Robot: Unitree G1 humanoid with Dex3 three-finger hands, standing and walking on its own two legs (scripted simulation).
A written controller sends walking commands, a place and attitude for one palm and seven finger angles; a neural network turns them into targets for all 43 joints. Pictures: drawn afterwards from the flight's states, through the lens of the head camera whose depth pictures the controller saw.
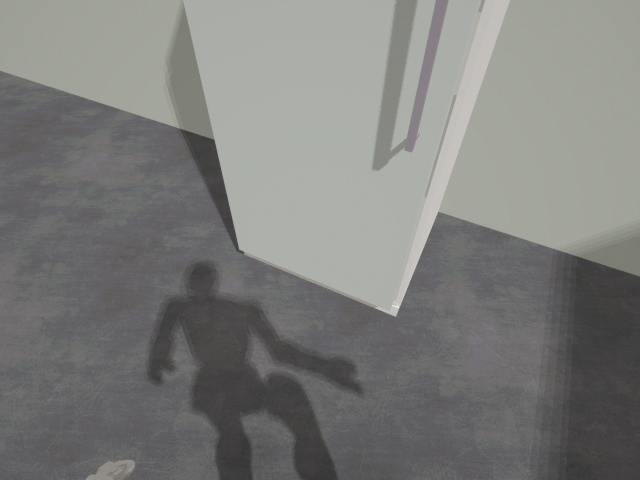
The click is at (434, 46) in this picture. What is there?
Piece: fridge door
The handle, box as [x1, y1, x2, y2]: [404, 0, 448, 151]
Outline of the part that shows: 448,0 436,0 404,149 408,151 412,150 414,142 419,133 417,129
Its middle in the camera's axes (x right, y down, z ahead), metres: +0.19 -0.34 +0.64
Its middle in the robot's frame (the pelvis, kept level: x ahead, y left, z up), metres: +0.75 -0.14 +0.23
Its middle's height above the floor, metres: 1.00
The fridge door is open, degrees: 0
